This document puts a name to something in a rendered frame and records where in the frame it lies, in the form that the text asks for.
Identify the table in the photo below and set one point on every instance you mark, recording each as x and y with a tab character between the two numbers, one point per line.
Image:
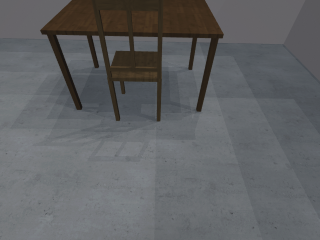
181	19

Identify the chair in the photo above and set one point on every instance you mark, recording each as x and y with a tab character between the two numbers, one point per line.
131	66

